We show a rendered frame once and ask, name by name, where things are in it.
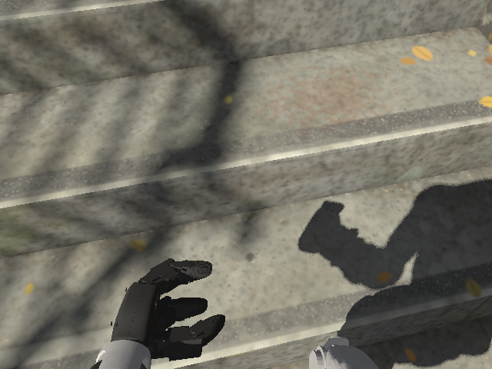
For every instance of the robot right shin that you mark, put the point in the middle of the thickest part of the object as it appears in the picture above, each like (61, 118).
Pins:
(337, 340)

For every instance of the left robot hand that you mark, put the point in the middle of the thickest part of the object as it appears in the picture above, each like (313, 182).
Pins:
(144, 318)

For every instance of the left robot forearm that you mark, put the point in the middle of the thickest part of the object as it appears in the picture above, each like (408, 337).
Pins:
(123, 354)

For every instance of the right robot thigh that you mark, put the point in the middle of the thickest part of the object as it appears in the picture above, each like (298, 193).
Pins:
(340, 357)

